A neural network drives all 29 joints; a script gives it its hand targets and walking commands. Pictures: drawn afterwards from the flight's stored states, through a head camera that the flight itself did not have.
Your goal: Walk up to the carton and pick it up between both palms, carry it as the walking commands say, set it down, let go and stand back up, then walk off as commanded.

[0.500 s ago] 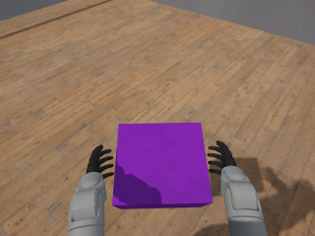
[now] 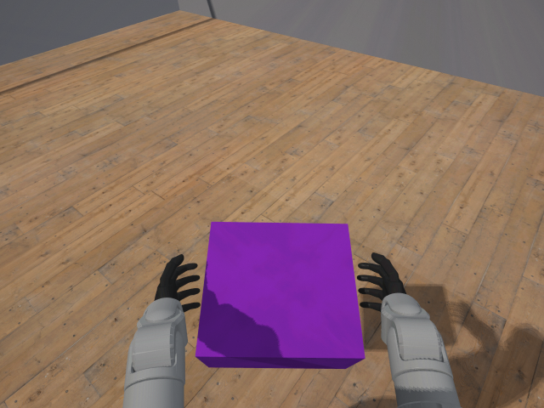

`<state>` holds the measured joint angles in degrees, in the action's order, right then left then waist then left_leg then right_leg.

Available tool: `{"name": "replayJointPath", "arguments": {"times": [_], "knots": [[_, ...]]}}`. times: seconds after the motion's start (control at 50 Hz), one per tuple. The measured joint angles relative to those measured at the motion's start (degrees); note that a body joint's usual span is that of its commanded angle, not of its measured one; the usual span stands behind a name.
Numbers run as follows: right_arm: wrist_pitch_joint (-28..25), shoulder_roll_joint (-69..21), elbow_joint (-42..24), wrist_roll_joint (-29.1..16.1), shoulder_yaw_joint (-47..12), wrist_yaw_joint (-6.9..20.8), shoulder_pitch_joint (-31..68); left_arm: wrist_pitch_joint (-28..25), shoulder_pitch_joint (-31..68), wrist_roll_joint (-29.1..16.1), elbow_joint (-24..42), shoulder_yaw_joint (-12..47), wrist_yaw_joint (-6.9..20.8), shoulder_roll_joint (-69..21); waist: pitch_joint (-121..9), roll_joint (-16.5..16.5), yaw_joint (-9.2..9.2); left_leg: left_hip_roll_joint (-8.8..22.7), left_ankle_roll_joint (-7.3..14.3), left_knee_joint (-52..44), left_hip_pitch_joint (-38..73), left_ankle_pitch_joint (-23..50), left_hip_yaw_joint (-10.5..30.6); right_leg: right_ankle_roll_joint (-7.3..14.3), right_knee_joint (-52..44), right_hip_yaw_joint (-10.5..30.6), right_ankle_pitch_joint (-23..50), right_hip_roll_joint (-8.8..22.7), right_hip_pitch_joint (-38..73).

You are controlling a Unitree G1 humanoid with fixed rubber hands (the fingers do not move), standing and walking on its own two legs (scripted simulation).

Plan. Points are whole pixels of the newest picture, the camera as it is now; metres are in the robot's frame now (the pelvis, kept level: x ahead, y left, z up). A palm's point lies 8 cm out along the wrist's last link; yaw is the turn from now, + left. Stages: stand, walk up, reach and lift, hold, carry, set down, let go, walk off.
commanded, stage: carry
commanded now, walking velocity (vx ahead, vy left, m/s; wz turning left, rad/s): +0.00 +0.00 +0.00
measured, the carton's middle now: (278, 295) +0.35 +0.01 -0.07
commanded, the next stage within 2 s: hold in 1.68 s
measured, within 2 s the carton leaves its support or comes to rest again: neither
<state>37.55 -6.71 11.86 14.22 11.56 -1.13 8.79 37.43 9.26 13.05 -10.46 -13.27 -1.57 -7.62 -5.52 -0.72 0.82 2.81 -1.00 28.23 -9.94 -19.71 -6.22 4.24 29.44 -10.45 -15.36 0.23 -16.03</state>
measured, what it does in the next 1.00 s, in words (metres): shifts its weight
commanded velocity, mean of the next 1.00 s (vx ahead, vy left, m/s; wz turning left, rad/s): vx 0.00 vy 0.00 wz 0.00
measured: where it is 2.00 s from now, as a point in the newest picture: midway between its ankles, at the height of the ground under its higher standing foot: outside the picture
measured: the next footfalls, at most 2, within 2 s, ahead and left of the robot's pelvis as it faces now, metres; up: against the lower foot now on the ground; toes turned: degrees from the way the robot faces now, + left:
none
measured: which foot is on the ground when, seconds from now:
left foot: down 0.00-1.00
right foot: down 0.00-1.00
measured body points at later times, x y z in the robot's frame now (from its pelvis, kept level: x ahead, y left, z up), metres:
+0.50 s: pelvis -0.04 -0.02 +0.00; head -0.06 -0.04 +0.45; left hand +0.25 +0.15 +0.03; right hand +0.26 -0.19 +0.01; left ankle -0.06 +0.12 -0.73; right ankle +0.01 -0.07 -0.74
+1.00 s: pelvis -0.05 -0.02 +0.00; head -0.06 -0.03 +0.45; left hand +0.24 +0.16 +0.02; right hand +0.25 -0.19 +0.01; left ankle -0.06 +0.12 -0.73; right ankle +0.01 -0.07 -0.73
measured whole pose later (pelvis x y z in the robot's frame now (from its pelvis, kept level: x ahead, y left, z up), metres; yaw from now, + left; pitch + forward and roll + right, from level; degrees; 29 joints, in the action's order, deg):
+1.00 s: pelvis -0.05 -0.02 +0.00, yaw +0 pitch +1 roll +1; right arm 36.8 -6.9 12.2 15.7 12.0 -0.5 9.4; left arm 35.9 10.4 13.9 -11.6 -14.2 -0.3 -7.8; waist -3.7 -0.1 1.4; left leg 4.4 -2.5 27.8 -13.7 -15.0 -5.3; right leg 6.8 24.9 -11.8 -9.4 -1.5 -17.7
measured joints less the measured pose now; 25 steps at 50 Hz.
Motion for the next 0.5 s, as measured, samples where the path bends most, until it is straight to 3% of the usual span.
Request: {"name": "replayJointPath", "arguments": {"times": [0.26, 0.5], "knots": [[-1.30, 0.21, 4.74, 1.88, 1.53, 1.16, 2.42, -1.07, 2.27, 1.64, -4.21, -1.88, 1.31, -0.05, -0.76, 0.68, 0.39, 0.35, -0.64, -1.62, -1.02, 3.35, 0.57, 1.25, -2.89, -0.75, 3.45, -0.54, -0.22], [-1.10, 0.29, 1.86, 1.31, 0.54, 0.64, 1.58, -1.76, 1.67, 0.80, -2.26, -1.70, 1.52, -0.24, 1.09, 0.07, 0.39, 1.09, -1.50, -1.62, -2.46, 4.77, 0.76, 2.53, -3.72, -1.06, 5.02, -1.30, -1.32]]}}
